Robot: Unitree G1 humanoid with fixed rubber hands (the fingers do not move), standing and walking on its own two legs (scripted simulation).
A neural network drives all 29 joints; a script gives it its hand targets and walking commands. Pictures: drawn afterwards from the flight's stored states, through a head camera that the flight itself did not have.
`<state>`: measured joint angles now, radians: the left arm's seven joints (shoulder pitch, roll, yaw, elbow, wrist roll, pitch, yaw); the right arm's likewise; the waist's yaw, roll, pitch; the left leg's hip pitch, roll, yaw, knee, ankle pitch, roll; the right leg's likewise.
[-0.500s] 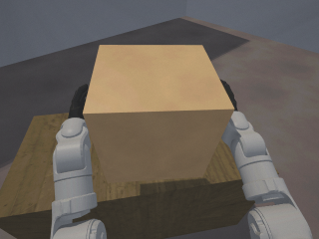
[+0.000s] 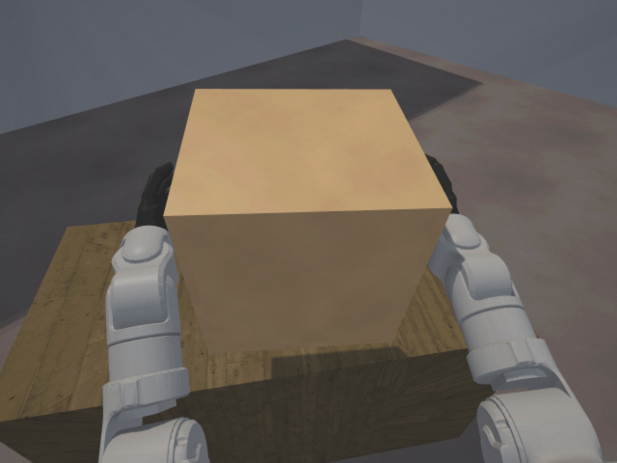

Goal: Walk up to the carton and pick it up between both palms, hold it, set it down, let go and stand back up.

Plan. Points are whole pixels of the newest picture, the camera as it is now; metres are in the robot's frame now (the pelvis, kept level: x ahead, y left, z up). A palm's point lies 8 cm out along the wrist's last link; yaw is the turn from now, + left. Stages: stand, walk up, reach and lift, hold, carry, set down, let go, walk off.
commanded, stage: hold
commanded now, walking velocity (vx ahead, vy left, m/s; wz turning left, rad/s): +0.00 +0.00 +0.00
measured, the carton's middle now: (299, 222) +0.39 +0.01 +0.14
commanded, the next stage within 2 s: set down in 1.90 s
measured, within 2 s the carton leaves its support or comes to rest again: neither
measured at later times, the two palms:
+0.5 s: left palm (157, 228) +0.36 +0.18 +0.18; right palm (436, 215) +0.36 -0.17 +0.17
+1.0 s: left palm (156, 231) +0.35 +0.18 +0.17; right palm (434, 216) +0.36 -0.17 +0.17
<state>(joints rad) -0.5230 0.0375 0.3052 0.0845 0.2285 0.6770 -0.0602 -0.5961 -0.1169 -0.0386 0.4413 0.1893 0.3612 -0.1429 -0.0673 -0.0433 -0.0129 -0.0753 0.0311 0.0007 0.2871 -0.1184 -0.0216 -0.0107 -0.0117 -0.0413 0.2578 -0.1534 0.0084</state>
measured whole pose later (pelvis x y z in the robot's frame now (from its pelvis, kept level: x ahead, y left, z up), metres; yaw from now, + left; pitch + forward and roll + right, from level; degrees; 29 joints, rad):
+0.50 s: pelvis +0.00 +0.00 +0.00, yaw +0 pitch -5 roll +0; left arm -0.53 0.04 0.29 0.08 0.22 0.69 -0.05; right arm -0.60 -0.12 -0.05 0.45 0.18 0.37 -0.13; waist -0.05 -0.04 -0.02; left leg -0.09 0.03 0.01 0.29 -0.12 -0.02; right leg -0.03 -0.01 -0.04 0.26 -0.16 0.01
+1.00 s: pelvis +0.01 +0.00 +0.00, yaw +0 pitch -5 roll -1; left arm -0.47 0.05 0.28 -0.01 0.22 0.72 -0.06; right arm -0.56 -0.13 0.00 0.35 0.22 0.40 -0.16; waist -0.07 -0.04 0.01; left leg -0.08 0.04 0.00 0.30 -0.14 -0.03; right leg 0.00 -0.01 -0.05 0.25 -0.16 0.01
